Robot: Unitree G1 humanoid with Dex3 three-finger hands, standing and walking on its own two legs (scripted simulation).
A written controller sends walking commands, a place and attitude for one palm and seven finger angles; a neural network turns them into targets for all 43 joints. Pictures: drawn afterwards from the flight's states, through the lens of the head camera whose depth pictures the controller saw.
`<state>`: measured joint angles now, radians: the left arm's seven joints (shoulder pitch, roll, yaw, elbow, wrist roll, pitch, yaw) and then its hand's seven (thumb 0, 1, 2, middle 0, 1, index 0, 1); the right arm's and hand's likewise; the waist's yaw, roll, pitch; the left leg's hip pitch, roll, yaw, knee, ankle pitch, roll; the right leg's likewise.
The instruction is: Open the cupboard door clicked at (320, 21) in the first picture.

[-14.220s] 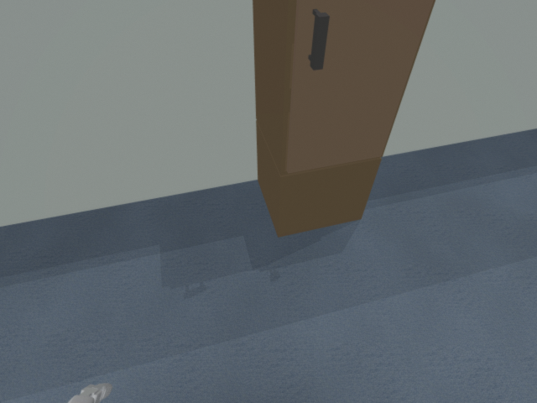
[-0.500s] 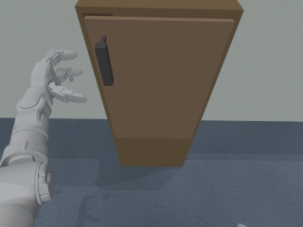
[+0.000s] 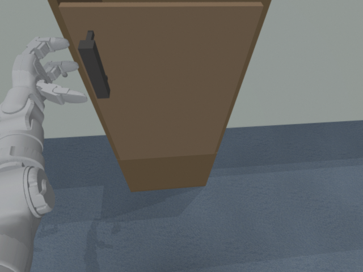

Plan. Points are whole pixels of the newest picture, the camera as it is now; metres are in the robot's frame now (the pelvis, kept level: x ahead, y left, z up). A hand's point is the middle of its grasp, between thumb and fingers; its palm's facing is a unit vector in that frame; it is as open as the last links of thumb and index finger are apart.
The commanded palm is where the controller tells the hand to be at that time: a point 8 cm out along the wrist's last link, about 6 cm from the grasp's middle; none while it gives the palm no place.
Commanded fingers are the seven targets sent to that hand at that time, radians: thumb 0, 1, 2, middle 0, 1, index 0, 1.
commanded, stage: move the hooked fingers beside the handle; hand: left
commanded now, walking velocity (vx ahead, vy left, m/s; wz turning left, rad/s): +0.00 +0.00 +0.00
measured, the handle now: (97, 65) +0.53 +0.15 +0.15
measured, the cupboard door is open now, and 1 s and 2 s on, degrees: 0 0 0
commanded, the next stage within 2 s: slide the fingers in behind the handle in 0.62 s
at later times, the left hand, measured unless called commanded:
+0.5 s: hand (60, 81) +0.47 +0.21 +0.15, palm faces +0.02 -1.00 +0.03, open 14.0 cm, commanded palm +0.45 +0.26 +0.15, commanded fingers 0.00 -0.50 0.30 -0.30 -1.20 -0.30 -1.20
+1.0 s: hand (70, 81) +0.48 +0.20 +0.15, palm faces +0.01 -1.00 +0.01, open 14.0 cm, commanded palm +0.45 +0.25 +0.15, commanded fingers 0.00 -0.50 0.30 -0.30 -1.20 -0.30 -1.20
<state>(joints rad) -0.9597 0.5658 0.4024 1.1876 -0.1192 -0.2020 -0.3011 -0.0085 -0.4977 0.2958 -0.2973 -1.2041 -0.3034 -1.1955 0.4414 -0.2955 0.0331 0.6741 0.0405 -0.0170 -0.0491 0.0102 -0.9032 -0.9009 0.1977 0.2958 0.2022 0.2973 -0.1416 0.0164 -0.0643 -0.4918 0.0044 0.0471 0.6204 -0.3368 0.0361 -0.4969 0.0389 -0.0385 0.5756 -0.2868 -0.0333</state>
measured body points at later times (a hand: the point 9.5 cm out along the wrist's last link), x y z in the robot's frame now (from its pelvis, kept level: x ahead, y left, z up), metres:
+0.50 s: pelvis +0.00 +0.01 +0.00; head +0.05 +0.02 +0.45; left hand +0.47 +0.27 +0.16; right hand +0.06 -0.26 -0.11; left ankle -0.03 +0.09 -0.73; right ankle -0.01 -0.10 -0.73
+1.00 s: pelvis -0.01 +0.01 +0.00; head +0.05 +0.01 +0.44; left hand +0.47 +0.25 +0.15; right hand +0.00 -0.27 -0.12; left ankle -0.03 +0.09 -0.73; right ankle -0.01 -0.10 -0.73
